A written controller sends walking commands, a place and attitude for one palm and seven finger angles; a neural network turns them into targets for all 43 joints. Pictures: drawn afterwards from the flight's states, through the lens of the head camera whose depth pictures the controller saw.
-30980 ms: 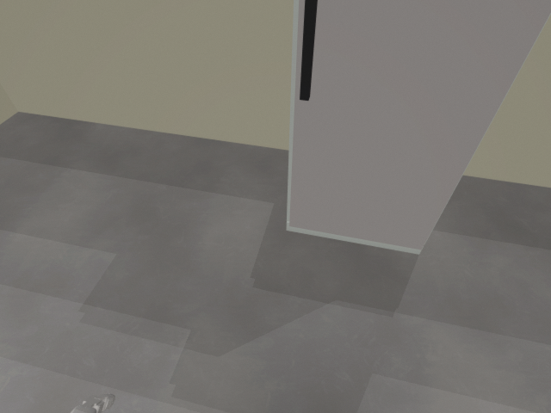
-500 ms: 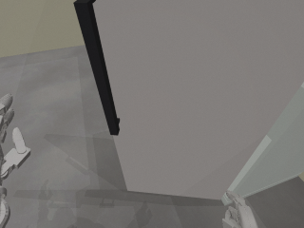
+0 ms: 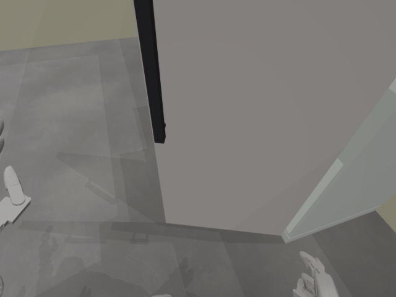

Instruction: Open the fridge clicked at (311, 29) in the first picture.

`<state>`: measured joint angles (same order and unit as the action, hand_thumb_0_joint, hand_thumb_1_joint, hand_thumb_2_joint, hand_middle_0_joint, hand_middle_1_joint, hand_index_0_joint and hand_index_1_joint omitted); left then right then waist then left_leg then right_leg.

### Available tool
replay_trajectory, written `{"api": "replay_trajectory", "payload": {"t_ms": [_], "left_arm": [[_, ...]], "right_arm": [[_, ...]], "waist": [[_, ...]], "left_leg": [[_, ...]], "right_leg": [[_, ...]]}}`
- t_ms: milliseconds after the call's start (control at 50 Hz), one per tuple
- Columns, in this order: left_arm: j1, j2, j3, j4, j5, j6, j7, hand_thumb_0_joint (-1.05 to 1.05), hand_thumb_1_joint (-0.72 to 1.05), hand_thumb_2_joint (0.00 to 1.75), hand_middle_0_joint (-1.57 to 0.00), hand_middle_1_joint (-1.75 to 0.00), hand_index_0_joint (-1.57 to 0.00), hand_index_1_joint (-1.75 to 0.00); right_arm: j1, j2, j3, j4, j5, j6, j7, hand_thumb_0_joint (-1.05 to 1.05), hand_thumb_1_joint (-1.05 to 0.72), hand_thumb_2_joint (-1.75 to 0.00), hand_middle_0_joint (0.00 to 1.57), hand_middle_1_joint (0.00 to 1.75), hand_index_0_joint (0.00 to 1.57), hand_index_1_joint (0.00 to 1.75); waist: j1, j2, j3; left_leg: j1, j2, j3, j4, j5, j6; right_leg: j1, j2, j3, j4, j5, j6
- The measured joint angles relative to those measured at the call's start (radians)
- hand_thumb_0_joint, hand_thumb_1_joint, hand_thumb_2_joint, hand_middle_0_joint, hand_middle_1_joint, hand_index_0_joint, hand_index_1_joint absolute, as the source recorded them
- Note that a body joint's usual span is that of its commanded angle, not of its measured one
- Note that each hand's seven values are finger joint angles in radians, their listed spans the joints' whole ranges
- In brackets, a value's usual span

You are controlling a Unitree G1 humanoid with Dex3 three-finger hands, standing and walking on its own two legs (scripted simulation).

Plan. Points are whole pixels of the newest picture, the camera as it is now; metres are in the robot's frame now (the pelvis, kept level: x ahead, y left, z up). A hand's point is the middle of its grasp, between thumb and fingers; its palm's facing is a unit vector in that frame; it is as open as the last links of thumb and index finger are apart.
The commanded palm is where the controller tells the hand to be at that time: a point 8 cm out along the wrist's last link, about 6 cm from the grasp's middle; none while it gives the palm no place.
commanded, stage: step back with the hand held close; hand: left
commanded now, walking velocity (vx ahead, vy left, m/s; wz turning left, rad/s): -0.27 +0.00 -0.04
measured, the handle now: (154, 69) +0.53 +0.15 +0.19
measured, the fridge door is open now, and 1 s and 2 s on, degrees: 65 65 65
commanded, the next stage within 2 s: stop stepping back and stand still in 0.40 s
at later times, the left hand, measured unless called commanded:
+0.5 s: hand out of the picture +0.09 +0.29 +0.17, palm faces +0.52 -0.74 -0.42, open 7.4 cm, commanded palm +0.01 +0.31 +0.19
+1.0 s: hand out of the picture +0.03 +0.27 +0.16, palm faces +0.47 -0.80 -0.36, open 7.4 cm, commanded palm -0.03 +0.29 +0.19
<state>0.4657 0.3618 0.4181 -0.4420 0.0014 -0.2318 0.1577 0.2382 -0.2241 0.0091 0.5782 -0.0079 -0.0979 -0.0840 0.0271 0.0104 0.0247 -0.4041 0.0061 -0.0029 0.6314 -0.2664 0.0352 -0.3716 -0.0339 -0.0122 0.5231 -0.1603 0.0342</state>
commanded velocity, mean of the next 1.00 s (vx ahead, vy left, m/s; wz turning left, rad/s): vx -0.07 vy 0.00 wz -0.07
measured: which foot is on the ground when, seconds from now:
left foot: down 0.00-0.26, up 0.28-0.42, down 0.44-0.74, up 0.76-0.92, down 0.94-1.00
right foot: down 0.00-0.12, up 0.14-0.18, down 0.20-0.44, up 0.46-0.72, down 0.74-1.00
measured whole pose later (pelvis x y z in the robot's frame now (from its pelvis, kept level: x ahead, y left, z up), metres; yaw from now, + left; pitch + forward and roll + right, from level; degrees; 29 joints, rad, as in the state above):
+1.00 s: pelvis -0.18 +0.00 +0.00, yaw -1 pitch -1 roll +0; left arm 0.50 0.39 0.40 -0.40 -0.04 -0.18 0.17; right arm 0.32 -0.25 -0.02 0.70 -0.01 -0.14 -0.09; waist -0.01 -0.05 -0.07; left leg -0.32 0.02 0.08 0.58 -0.25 0.02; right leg -0.20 -0.01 0.00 0.62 -0.41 0.00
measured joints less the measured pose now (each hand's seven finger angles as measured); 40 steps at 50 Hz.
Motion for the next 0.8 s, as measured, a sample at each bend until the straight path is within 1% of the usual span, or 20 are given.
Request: {"api": "replay_trajectory", "payload": {"t_ms": [80, 120, 200, 220, 240, 280, 320, 360, 400, 440, 480, 520, 540, 580, 620, 660, 720, 740, 760, 800], "left_arm": [[0.015, 0.016, 0.000, -0.047, -0.001, -0.021, 0.002, 0.01, 0.89, 0.90, -0.21, -0.30, -0.21, -0.30], [0.016, 0.033, 0.010, -0.060, 0.007, -0.037, 0.000, 0.01, 0.89, 0.90, -0.21, -0.30, -0.22, -0.30], [-0.008, 0.076, 0.041, -0.043, 0.025, -0.058, -0.009, 0.01, 0.89, 0.90, -0.21, -0.30, -0.22, -0.30], [-0.012, 0.081, 0.053, -0.040, 0.024, -0.062, -0.011, 0.01, 0.89, 0.90, -0.21, -0.30, -0.22, -0.30], [-0.013, 0.082, 0.067, -0.039, 0.022, -0.068, -0.012, 0.01, 0.89, 0.90, -0.21, -0.30, -0.22, -0.30], [-0.001, 0.062, 0.077, -0.036, 0.005, -0.078, -0.009, 0.01, 0.89, 0.90, -0.21, -0.30, -0.22, -0.30], [0.022, 0.045, 0.059, -0.042, -0.008, -0.067, -0.006, 0.01, 0.89, 0.90, -0.21, -0.30, -0.22, -0.30], [0.039, 0.033, 0.030, -0.054, -0.011, -0.044, -0.010, 0.01, 0.89, 0.90, -0.21, -0.30, -0.21, -0.30], [0.045, 0.033, 0.013, -0.066, -0.013, -0.027, -0.012, 0.01, 0.89, 0.90, -0.21, -0.30, -0.21, -0.30], [0.027, 0.044, 0.005, -0.078, -0.017, -0.016, -0.013, 0.01, 0.89, 0.90, -0.21, -0.30, -0.22, -0.30], [-0.032, 0.058, 0.007, -0.062, -0.014, -0.013, -0.011, 0.01, 0.89, 0.90, -0.21, -0.30, -0.22, -0.30], [-0.053, 0.063, 0.021, -0.047, -0.023, -0.013, -0.009, 0.01, 0.89, 0.90, -0.21, -0.30, -0.22, -0.30], [-0.047, 0.063, 0.030, -0.051, -0.029, -0.007, -0.008, 0.01, 0.89, 0.90, -0.21, -0.30, -0.22, -0.30], [-0.014, 0.059, 0.040, -0.078, -0.040, 0.003, -0.006, 0.01, 0.89, 0.90, -0.21, -0.30, -0.22, -0.30], [0.030, 0.049, 0.037, -0.115, -0.046, 0.012, -0.002, 0.01, 0.89, 0.90, -0.21, -0.30, -0.21, -0.30], [0.063, 0.046, 0.027, -0.137, -0.047, 0.021, 0.002, 0.01, 0.89, 0.90, -0.21, -0.30, -0.21, -0.30], [0.067, 0.069, 0.023, -0.126, -0.042, 0.034, 0.006, 0.01, 0.89, 0.90, -0.21, -0.30, -0.21, -0.30], [0.064, 0.083, 0.032, -0.117, -0.040, 0.034, 0.006, 0.01, 0.89, 0.90, -0.21, -0.30, -0.21, -0.30], [0.050, 0.076, 0.024, -0.099, -0.041, 0.036, 0.003, 0.01, 0.89, 0.90, -0.21, -0.30, -0.21, -0.30], [0.032, 0.066, 0.001, -0.060, -0.042, 0.038, -0.002, 0.01, 0.89, 0.90, -0.21, -0.30, -0.21, -0.30]], "right_arm": [[-0.001, 0.006, 0.003, 0.008, -0.006, -0.023, 0.003, 0.01, -0.90, -0.90, 0.21, 0.30, 0.20, 0.30], [0.002, 0.010, 0.002, 0.010, -0.007, -0.034, 0.001, 0.01, -0.90, -0.90, 0.21, 0.30, 0.20, 0.30], [0.039, 0.027, -0.006, 0.010, -0.006, -0.053, 0.002, 0.01, -0.90, -0.90, 0.21, 0.30, 0.20, 0.30], [0.044, 0.029, -0.007, 0.011, -0.006, -0.056, 0.005, 0.01, -0.90, -0.90, 0.21, 0.30, 0.20, 0.30], [0.043, 0.028, -0.008, 0.014, -0.007, -0.057, 0.009, 0.01, -0.90, -0.90, 0.21, 0.30, 0.20, 0.30], [0.012, 0.019, -0.014, 0.034, -0.009, -0.053, 0.019, 0.01, -0.90, -0.90, 0.21, 0.30, 0.20, 0.30], [-0.018, 0.011, -0.023, 0.060, -0.011, -0.041, 0.029, 0.01, -0.90, -0.90, 0.21, 0.30, 0.20, 0.30], [-0.036, 0.009, -0.027, 0.074, -0.012, -0.028, 0.033, 0.01, -0.90, -0.90, 0.21, 0.30, 0.20, 0.30], [-0.044, 0.011, -0.021, 0.064, -0.011, -0.021, 0.028, 0.01, -0.90, -0.90, 0.20, 0.30, 0.20, 0.30], [-0.052, 0.001, -0.016, 0.032, -0.005, -0.029, 0.018, 0.01, -0.90, -0.90, 0.21, 0.30, 0.20, 0.30], [-0.091, 0.016, -0.024, 0.026, -0.007, -0.042, 0.008, 0.01, -0.90, -0.90, 0.20, 0.30, 0.20, 0.30], [-0.117, 0.039, -0.024, 0.025, -0.011, -0.058, 0.014, 0.01, -0.90, -0.90, 0.20, 0.30, 0.20, 0.30], [-0.120, 0.051, -0.023, 0.022, -0.011, -0.066, 0.022, 0.01, -0.90, -0.90, 0.20, 0.30, 0.20, 0.30], [-0.109, 0.070, -0.017, 0.014, -0.006, -0.080, 0.041, 0.01, -0.90, -0.90, 0.20, 0.30, 0.20, 0.30], [-0.086, 0.080, -0.006, 0.006, 0.002, -0.086, 0.055, 0.01, -0.90, -0.90, 0.21, 0.30, 0.20, 0.30], [-0.056, 0.083, 0.007, -0.001, 0.003, -0.085, 0.055, 0.01, -0.90, -0.90, 0.21, 0.30, 0.20, 0.30], [-0.019, 0.084, 0.021, -0.007, 0.000, -0.067, 0.047, 0.01, -0.90, -0.90, 0.21, 0.30, 0.20, 0.30], [-0.016, 0.080, 0.024, -0.010, -0.002, -0.058, 0.046, 0.01, -0.90, -0.90, 0.21, 0.30, 0.20, 0.30], [-0.021, 0.065, 0.022, 0.003, -0.003, -0.047, 0.044, 0.01, -0.90, -0.90, 0.21, 0.30, 0.20, 0.30], [-0.015, 0.037, 0.017, 0.052, -0.005, -0.027, 0.038, 0.01, -0.90, -0.90, 0.21, 0.30, 0.20, 0.30]], "waist": [[-0.004, -0.017, 0.016], [-0.011, -0.015, 0.021], [-0.048, -0.003, 0.001], [-0.049, -0.005, -0.010], [-0.045, -0.008, -0.017], [-0.027, 0.001, -0.007], [-0.002, -0.009, 0.003], [0.021, -0.036, 0.000], [0.030, -0.065, -0.008], [0.021, -0.065, -0.009], [0.019, -0.080, 0.039], [0.021, -0.072, 0.059], [0.018, -0.063, 0.057], [0.014, -0.047, 0.041], [0.014, -0.035, 0.013], [0.007, -0.027, -0.020], [-0.006, -0.046, -0.063], [-0.002, -0.064, -0.077], [0.004, -0.051, -0.073], [0.004, -0.031, -0.071]], "left_leg": [[-0.019, -0.003, 0.000, -0.002, 0.059, -0.005], [-0.028, 0.000, -0.005, 0.008, 0.071, -0.001], [-0.064, 0.023, -0.011, 0.028, 0.072, 0.007], [-0.082, 0.029, -0.002, 0.036, 0.066, 0.006], [-0.103, 0.033, 0.008, 0.048, 0.045, 0.003], [-0.128, 0.035, 0.008, 0.073, -0.026, -0.017], [-0.139, 0.013, 0.008, 0.168, -0.083, -0.040], [-0.115, -0.008, 0.024, 0.225, -0.114, -0.050], [-0.042, -0.015, 0.044, 0.142, -0.097, -0.049], [0.035, -0.004, 0.043, -0.020, -0.001, -0.034], [0.016, -0.016, 0.046, -0.016, 0.034, -0.008], [0.011, 0.003, 0.050, -0.027, 0.052, 0.001], [0.010, 0.018, 0.049, -0.039, 0.063, 0.001], [0.012, 0.047, 0.052, -0.072, 0.091, -0.003], [0.015, 0.070, 0.063, -0.104, 0.116, -0.008], [0.014, 0.081, 0.071, -0.135, 0.137, -0.014], [-0.020, 0.063, 0.084, -0.135, 0.092, -0.029], [-0.056, 0.050, 0.098, -0.094, 0.032, -0.039], [-0.089, 0.051, 0.082, -0.019, -0.011, -0.046], [-0.122, 0.040, 0.051, 0.142, -0.042, -0.053]], "right_leg": [[-0.023, 0.003, 0.011, 0.013, 0.033, 0.001], [-0.033, 0.018, 0.024, 0.040, -0.007, 0.006], [0.016, 0.068, 0.035, 0.152, -0.079, -0.001], [0.031, 0.071, 0.041, 0.141, -0.118, -0.007], [0.034, 0.071, 0.050, 0.125, -0.149, -0.011], [0.011, 0.075, 0.054, 0.124, -0.132, -0.015], [0.000, 0.064, 0.075, 0.106, -0.087, -0.011], [-0.007, 0.046, 0.102, 0.072, -0.053, -0.001], [-0.024, 0.030, 0.121, 0.043, -0.022, 0.012], [-0.066, 0.029, 0.115, 0.059, -0.009, 0.019], [-0.126, 0.041, 0.127, 0.224, -0.134, 0.009], [-0.168, 0.082, 0.114, 0.426, -0.240, 0.002], [-0.170, 0.098, 0.095, 0.490, -0.267, 0.000], [-0.137, 0.106, 0.049, 0.524, -0.290, 0.000], [-0.065, 0.092, 0.005, 0.446, -0.300, -0.003], [0.035, 0.075, -0.030, 0.303, -0.317, -0.015], [0.200, 0.051, -0.055, 0.027, -0.319, -0.053], [0.220, 0.038, -0.029, -0.052, -0.296, -0.081], [0.206, 0.044, -0.022, -0.059, -0.211, -0.087], [0.205, 0.050, -0.020, -0.050, -0.167, -0.071]]}}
